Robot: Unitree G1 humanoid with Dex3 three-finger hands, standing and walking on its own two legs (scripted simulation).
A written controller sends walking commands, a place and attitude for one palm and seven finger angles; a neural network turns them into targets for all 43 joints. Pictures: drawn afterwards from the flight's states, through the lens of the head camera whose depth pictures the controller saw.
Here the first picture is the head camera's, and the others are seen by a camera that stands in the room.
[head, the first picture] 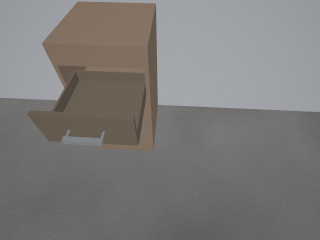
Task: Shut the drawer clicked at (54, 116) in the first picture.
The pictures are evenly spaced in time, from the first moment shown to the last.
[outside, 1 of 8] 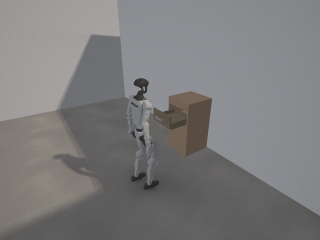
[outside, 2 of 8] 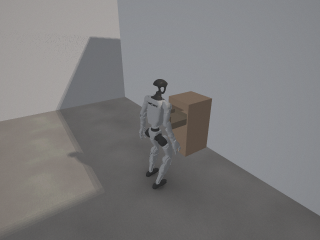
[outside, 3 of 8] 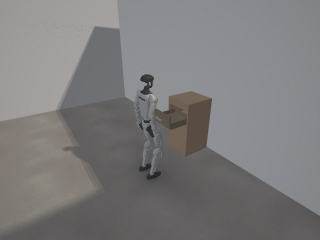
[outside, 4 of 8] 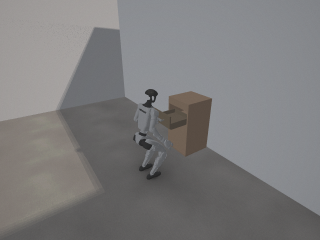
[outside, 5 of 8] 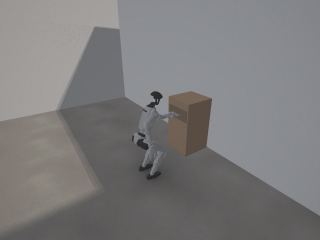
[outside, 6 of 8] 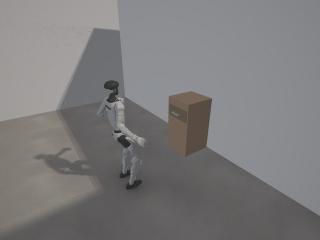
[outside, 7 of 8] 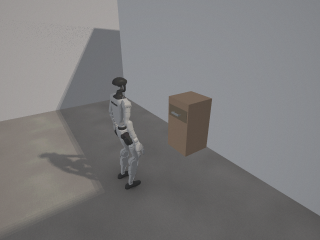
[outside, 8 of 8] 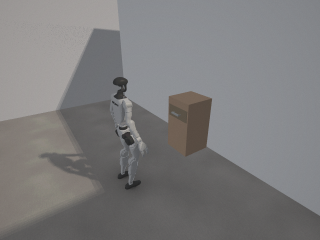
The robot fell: no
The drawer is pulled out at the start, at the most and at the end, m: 0.29 0.29 0.00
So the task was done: yes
